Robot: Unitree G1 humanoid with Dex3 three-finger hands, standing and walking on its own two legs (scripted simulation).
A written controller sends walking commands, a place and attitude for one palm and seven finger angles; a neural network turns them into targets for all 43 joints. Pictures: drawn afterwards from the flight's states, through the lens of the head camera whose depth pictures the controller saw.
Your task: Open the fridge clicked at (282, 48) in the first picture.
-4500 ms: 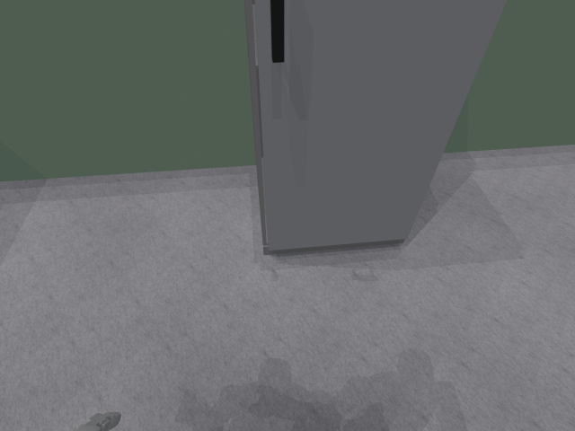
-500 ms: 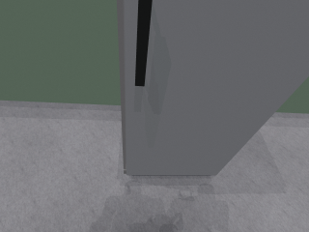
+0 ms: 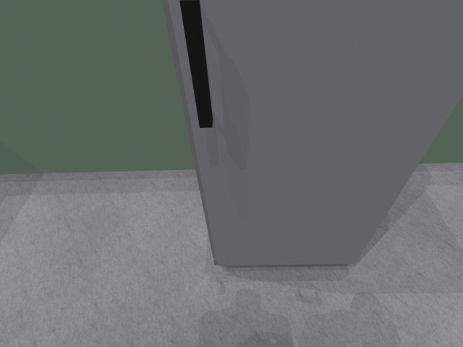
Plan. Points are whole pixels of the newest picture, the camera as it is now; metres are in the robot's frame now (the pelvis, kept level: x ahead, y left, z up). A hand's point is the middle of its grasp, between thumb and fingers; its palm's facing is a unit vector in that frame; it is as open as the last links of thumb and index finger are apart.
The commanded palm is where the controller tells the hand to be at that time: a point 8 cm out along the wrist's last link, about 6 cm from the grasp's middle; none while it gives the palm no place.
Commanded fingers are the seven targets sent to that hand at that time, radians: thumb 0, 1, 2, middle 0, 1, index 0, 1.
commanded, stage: come to a stop and stand still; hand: left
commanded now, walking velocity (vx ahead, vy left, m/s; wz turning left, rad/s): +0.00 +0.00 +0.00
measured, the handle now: (200, 66) +0.55 +0.09 +0.23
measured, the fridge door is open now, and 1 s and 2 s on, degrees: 0 0 0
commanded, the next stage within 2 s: look again from close up in 1.18 s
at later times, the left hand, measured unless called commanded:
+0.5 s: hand out of the picture +0.03 +0.24 -0.19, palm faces -0.01 -0.98 -0.20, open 7.4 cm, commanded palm none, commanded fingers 0.00 0.90 0.90 -0.20 -0.30 -0.20 -0.30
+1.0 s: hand out of the picture -0.05 +0.18 -0.18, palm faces +0.01 -0.99 -0.16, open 7.3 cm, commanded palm none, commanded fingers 0.00 0.90 0.90 -0.20 -0.30 -0.20 -0.30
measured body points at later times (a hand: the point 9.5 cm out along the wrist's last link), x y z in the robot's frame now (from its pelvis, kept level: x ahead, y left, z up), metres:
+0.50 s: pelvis +0.01 +0.05 -0.01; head +0.03 +0.06 +0.44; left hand +0.03 +0.29 -0.17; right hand +0.04 -0.18 -0.16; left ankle +0.00 +0.16 -0.75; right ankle -0.05 -0.10 -0.74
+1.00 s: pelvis -0.03 +0.02 +0.00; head -0.02 +0.02 +0.45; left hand -0.05 +0.23 -0.17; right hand -0.05 -0.19 -0.17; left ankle +0.00 +0.16 -0.75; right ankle -0.05 -0.10 -0.75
